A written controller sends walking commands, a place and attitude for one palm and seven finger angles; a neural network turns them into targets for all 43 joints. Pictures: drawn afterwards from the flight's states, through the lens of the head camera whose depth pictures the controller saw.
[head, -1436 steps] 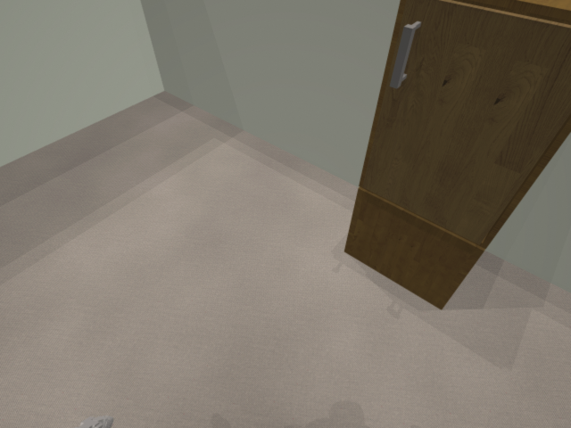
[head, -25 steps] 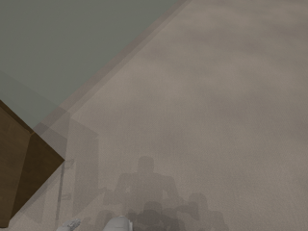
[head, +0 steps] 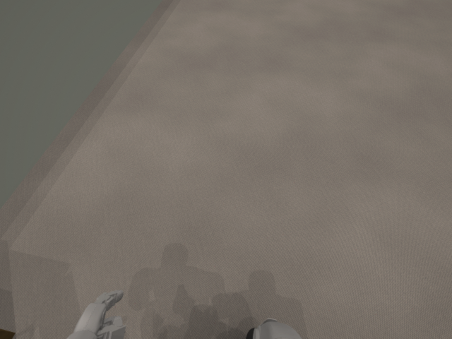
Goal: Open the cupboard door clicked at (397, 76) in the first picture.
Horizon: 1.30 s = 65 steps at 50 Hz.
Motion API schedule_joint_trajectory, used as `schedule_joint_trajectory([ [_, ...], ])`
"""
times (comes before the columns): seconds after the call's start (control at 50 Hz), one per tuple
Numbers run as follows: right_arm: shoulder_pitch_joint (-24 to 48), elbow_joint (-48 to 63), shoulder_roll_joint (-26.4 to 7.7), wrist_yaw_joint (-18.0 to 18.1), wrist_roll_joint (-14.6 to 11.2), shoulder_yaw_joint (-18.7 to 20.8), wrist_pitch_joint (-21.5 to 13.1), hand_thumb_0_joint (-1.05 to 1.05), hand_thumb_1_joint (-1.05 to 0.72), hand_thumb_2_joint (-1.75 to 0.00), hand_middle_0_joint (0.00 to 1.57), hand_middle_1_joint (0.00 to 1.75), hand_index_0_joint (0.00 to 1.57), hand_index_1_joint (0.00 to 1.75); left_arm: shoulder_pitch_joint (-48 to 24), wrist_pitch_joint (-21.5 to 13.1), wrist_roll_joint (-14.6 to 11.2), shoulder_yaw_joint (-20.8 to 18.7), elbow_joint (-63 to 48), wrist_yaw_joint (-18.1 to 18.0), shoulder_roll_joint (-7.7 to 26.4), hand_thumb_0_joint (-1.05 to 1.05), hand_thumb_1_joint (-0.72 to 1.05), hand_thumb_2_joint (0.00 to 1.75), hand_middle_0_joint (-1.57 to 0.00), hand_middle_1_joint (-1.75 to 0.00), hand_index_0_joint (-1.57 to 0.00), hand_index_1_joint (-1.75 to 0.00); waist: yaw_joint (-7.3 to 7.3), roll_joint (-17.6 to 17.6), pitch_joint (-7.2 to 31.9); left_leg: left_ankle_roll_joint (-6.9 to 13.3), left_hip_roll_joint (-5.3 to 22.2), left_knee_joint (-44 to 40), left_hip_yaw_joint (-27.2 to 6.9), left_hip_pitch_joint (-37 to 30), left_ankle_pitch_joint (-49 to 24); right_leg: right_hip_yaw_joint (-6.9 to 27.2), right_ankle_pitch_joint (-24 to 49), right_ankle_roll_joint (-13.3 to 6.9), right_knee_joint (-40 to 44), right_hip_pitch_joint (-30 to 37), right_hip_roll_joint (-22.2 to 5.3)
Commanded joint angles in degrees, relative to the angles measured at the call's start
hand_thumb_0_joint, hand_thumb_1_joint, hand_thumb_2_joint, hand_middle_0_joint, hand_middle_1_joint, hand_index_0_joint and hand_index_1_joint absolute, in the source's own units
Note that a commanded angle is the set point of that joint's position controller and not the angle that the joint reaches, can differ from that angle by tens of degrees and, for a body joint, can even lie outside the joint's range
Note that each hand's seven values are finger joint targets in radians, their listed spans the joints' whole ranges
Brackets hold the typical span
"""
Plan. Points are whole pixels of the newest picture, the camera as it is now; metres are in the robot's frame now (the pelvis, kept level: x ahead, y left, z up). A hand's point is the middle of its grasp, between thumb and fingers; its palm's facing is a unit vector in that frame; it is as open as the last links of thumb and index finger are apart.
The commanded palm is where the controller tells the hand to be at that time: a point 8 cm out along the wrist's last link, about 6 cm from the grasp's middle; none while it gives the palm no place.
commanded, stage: walk to a spot facing it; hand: left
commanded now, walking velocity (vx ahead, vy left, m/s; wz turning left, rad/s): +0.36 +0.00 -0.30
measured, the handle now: out of the picture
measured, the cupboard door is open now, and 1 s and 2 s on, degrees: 41 41 41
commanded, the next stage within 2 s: turn to face it in 0.76 s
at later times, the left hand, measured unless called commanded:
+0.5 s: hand (156, 245) +0.32 +0.17 -0.14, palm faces -0.16 -0.97 -0.18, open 7.4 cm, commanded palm none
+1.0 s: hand (195, 180) +0.51 +0.10 -0.17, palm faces -0.21 -0.96 -0.19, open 7.3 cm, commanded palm none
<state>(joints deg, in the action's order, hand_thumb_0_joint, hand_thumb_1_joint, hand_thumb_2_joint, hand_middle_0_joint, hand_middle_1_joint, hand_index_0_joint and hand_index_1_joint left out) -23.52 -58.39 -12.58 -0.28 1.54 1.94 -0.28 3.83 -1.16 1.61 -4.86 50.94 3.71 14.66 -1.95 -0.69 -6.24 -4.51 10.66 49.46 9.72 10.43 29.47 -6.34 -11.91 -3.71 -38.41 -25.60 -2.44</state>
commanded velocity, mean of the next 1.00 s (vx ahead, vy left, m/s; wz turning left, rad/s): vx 0.29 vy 0.00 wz -0.07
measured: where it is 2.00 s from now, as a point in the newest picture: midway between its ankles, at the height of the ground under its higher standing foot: (267, 225)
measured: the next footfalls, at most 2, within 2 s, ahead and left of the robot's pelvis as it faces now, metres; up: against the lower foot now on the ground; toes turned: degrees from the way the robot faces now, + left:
left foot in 0.30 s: +0.25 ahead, +0.13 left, +0.00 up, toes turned +0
right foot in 0.60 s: +0.36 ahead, -0.17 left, +0.00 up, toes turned -18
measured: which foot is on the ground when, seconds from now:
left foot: up 0.00-0.28, down 0.30-0.60, up 0.62-0.88, down 0.90-1.00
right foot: down 0.00-0.30, up 0.32-0.58, down 0.60-0.90, up 0.92-1.00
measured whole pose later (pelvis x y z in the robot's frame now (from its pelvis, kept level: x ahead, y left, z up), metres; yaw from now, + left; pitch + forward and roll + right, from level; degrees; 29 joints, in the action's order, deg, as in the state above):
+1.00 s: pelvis +0.46 -0.08 +0.01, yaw -14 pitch +1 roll +1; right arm -12.3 -57.8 -8.1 0.7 2.1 2.1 -4.2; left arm 15.4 -0.5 1.2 -3.3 63.8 0.0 11.3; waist -1.3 -2.2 -2.4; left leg -0.5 4.6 34.1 7.0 19.3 15.1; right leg -3.6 -29.9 0.1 -56.5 -18.1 -1.3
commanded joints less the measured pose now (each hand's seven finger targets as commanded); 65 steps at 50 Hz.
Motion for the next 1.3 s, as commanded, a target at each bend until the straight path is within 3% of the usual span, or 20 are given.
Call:
schedule_joint_trajectory([
  [0.0, 11.9, 9.0, -6.6, 0.5, -0.5, 2.1, -2.3, 0.00, -0.90, -0.90, 0.20, 0.30, 0.20, 0.30, 10.6, 0.0, -0.6, -2.3, 0.6, -3.3, 10.6, 0.00, 0.90, 0.90, -0.20, -0.30, -0.20, -0.30, 5.67, -10.4, 5.1, 1.6, 0.0, 25.0, -9.6, 31.7, -3.0, 33.6, -29.4, -9.4, 28.7, 18.3, -19.1],
  [0.08, 5.5, 5.0, -2.8, -0.1, 0.1, 1.8, -1.0, 0.00, -0.90, -0.90, 0.20, 0.30, 0.20, 0.30, 5.7, -1.6, 0.1, -1.3, 0.5, -3.5, 6.5, 0.00, 0.90, 0.90, -0.20, -0.30, -0.20, -0.30, 0.14, -6.5, 7.6, 1.1, -1.1, 8.5, -6.7, 18.0, -10.4, 17.7, -9.4, -7.2, 27.4, 10.1, -11.7],
  [0.24, 5.2, 4.4, -4.1, -0.1, 0.1, 2.1, -3.4, 0.00, -0.90, -0.90, 0.20, 0.30, 0.20, 0.30, 8.1, -1.8, -0.8, -1.4, 4.0, -2.7, 4.9, 0.00, 0.90, 0.90, -0.20, -0.30, -0.20, -0.30, -1.19, 0.5, 5.5, 2.1, -5.6, -23.3, -4.3, -2.7, -18.0, 14.1, -9.0, -3.7, 16.3, 6.8, -5.9],
  [0.28, -7.4, 1.7, -13.6, 1.1, 1.7, 4.3, -3.9, 0.00, -0.90, -0.90, 0.20, 0.30, 0.20, 0.30, 9.2, -2.0, -1.0, 0.0, 2.2, -2.1, -0.8, 0.00, 0.90, 0.90, -0.20, -0.30, -0.20, -0.30, -5.91, 20.6, 11.3, 12.3, 15.8, -34.8, -33.3, -19.8, -4.4, 2.3, -17.9, 1.5, -14.6, -11.5, 4.8],
  [0.3, -9.4, 1.5, -13.3, 1.3, 1.5, 4.3, -3.4, 0.00, -0.90, -0.90, 0.20, 0.30, 0.20, 0.30, 4.5, -2.7, -0.5, 0.0, 0.3, -1.9, 0.4, 0.00, 0.90, 0.90, -0.20, -0.30, -0.20, -0.30, -6.99, 13.9, 9.1, 16.7, 19.2, -36.7, -39.0, -18.5, -5.1, 6.8, -20.0, 1.1, -25.3, -16.8, 2.5],
  [0.42, -2.3, 0.7, -6.1, 1.5, 0.9, 2.3, -4.9, 0.00, -0.90, -0.90, 0.20, 0.30, 0.20, 0.30, 1.5, -1.4, -0.1, 0.9, 1.8, -0.6, -2.3, 0.00, 0.90, 0.90, -0.20, -0.30, -0.20, -0.30, -1.08, 10.4, 6.6, 9.9, 7.8, -34.6, -8.1, -9.9, -34.4, 4.4, -7.4, 3.0, -13.6, -9.9, -3.1],
  [0.54, 2.6, 0.2, -6.7, 0.6, 0.6, 2.2, -2.9, 0.00, -0.90, -0.90, 0.20, 0.30, 0.20, 0.30, 11.4, -1.0, 0.2, -0.6, 6.2, -0.7, 0.9, 0.00, 0.90, 0.90, -0.20, -0.30, -0.20, -0.30, 5.16, 3.6, 5.7, 6.7, 3.9, -24.5, -1.3, 5.7, -17.0, -1.9, -1.6, 1.1, 6.8, 19.6, 2.2],
  [0.56, 4.6, 1.0, -4.7, 0.0, -0.2, 1.7, -2.9, 0.00, -0.90, -0.90, 0.20, 0.30, 0.20, 0.30, 19.7, -1.6, 0.5, -1.7, 8.4, -1.4, 5.2, 0.00, 0.90, 0.90, -0.20, -0.30, -0.20, -0.30, 9.34, -4.7, 8.6, 4.2, -1.1, -9.6, 4.3, 15.8, -15.1, 10.0, -12.0, -2.8, 12.2, 31.6, -5.1],
  [0.58, 7.0, 3.6, -1.5, -0.3, -1.0, 1.0, -3.1, 0.00, -0.90, -0.90, 0.20, 0.30, 0.20, 0.30, 26.9, -1.8, 0.1, -3.6, 10.4, -2.3, 12.1, 0.00, 0.90, 0.90, -0.20, -0.30, -0.20, -0.30, 12.17, -20.7, 10.5, 2.5, -7.8, 8.8, 4.6, 29.2, 3.7, 34.6, -21.2, -9.7, 23.9, 39.0, -19.7],
  [0.6, 11.3, 4.8, -3.4, -0.2, -0.7, 1.4, -3.1, 0.00, -0.90, -0.90, 0.20, 0.30, 0.20, 0.30, 25.5, -1.3, -1.0, -3.3, 10.0, -3.0, 12.3, 0.00, 0.90, 0.90, -0.20, -0.30, -0.20, -0.30, 12.00, -16.1, 7.0, 3.2, -5.2, 18.8, -4.0, 33.7, 5.7, 40.4, -24.6, -12.6, 29.1, 34.5, -22.5],
  [0.64, 12.1, 3.5, -3.6, 0.0, -0.4, 1.9, -2.9, 0.00, -0.90, -0.90, 0.20, 0.30, 0.20, 0.30, 15.9, -1.4, -0.6, -1.4, 7.6, -4.0, 6.2, 0.00, 0.90, 0.90, -0.20, -0.30, -0.20, -0.30, 5.97, -12.1, 2.4, 2.8, -0.3, 18.5, -9.2, 31.4, -2.9, 30.2, -20.0, -9.3, 28.7, 21.1, -19.4],
  [0.7, 8.2, 0.8, 0.2, -0.5, -0.1, 1.4, -1.8, 0.00, -0.90, -0.90, 0.20, 0.30, 0.20, 0.30, 11.9, -2.8, -0.1, -0.5, 7.1, -4.2, 2.9, 0.00, 0.90, 0.90, -0.20, -0.30, -0.20, -0.30, 1.77, -5.4, 4.3, 2.0, -0.5, 4.6, -7.0, 19.6, -6.6, 16.7, -1.0, -7.4, 27.6, 14.1, -15.1],
  [0.84, 2.6, -1.5, -1.7, -0.2, 0.1, 1.4, -3.5, 0.00, -0.90, -0.90, 0.20, 0.30, 0.20, 0.30, 12.6, -2.7, -1.1, -0.4, 9.7, -3.4, 2.9, 0.00, 0.90, 0.90, -0.20, -0.30, -0.20, -0.30, -1.20, 1.4, 6.5, 3.0, -5.7, -24.0, -1.5, -2.8, -23.0, 6.8, 8.8, -1.8, 12.7, 12.5, -6.4],
  [0.88, -8.7, -3.5, -10.7, 1.2, 0.9, 3.3, -3.6, 0.00, -0.90, -0.90, 0.20, 0.30, 0.20, 0.30, 13.9, -2.7, -1.2, 1.0, 8.0, -3.4, -1.7, 0.00, 0.90, 0.90, -0.20, -0.30, -0.20, -0.30, -4.88, 16.6, 13.5, 14.8, 13.5, -28.3, -27.1, -18.2, -36.9, -1.6, -14.5, 3.2, -14.6, -3.2, 2.7],
  [0.9, -10.6, -4.0, -10.5, 1.5, 0.9, 3.4, -2.8, 0.00, -0.90, -0.90, 0.20, 0.30, 0.20, 0.30, 10.0, -2.8, -0.7, 1.4, 5.9, -3.9, -1.7, 0.00, 0.90, 0.90, -0.20, -0.30, -0.20, -0.30, -6.06, 10.9, 10.9, 17.7, 15.1, -30.3, -30.0, -14.0, -40.1, 2.5, -24.2, 2.9, -23.7, -5.2, 3.3],
  [1.0, 2.7, -0.8, -6.0, 2.3, 0.6, 1.9, -2.7, 0.00, -0.90, -0.90, 0.20, 0.30, 0.20, 0.30, 7.4, -0.9, -0.8, 1.5, 6.1, -3.2, -2.8, 0.00, 0.90, 0.90, -0.20, -0.30, -0.20, -0.30, 0.20, 10.7, 7.3, 13.6, 5.8, -28.3, -18.0, -0.4, -49.8, 2.9, -16.4, 5.5, -8.5, 2.6, -1.2],
  [1.06, 9.9, 1.6, -6.9, 2.0, -0.6, 2.4, -1.3, 0.00, -0.90, -0.90, 0.20, 0.30, 0.20, 0.30, 15.6, -1.0, -0.8, 0.3, 8.1, -3.4, -0.1, 0.00, 0.90, 0.90, -0.20, -0.30, -0.20, -0.30, 4.60, 3.6, 9.9, 8.4, -0.6, -21.6, -15.1, 9.1, -30.2, 1.4, 0.1, 5.7, 12.0, 19.6, 0.1],
  [1.1, 12.7, 4.6, -2.4, 0.9, -0.8, 1.9, -0.2, 0.00, -0.90, -0.90, 0.20, 0.30, 0.20, 0.30, 17.6, -0.9, -0.2, -1.7, 7.3, -4.5, 9.2, 0.00, 0.90, 0.90, -0.20, -0.30, -0.20, -0.30, 6.20, -18.3, 6.7, 2.1, -10.2, -0.7, -5.0, 23.3, 3.2, 24.3, 3.5, -3.6, 25.8, 23.5, -24.2],
  [1.16, 15.1, 3.6, -1.7, 0.4, -0.6, 2.3, 1.0, 0.00, -0.90, -0.90, 0.20, 0.30, 0.20, 0.30, 13.0, -0.6, -0.4, -0.7, 5.5, -5.5, 4.3, 0.00, 0.90, 0.90, -0.20, -0.30, -0.20, -0.30, 4.09, -11.0, 1.4, 1.7, -5.9, 16.7, -8.7, 27.4, 0.5, 14.0, 24.7, -5.0, 20.6, 20.5, -21.8],
  [1.28, 16.4, 5.1, 1.0, -1.1, -0.8, 1.0, 1.4, 0.00, -0.90, -0.90, 0.20, 0.30, 0.20, 0.30, 13.9, -1.2, -0.2, -0.8, 4.4, -5.6, 5.6, 0.00, 0.90, 0.90, -0.20, -0.30, -0.20, -0.30, 3.47, -9.3, 6.6, 1.7, -9.2, -5.5, -0.5, 19.4, -6.4, -1.4, 49.5, -0.5, 11.5, 28.2, -16.5],
])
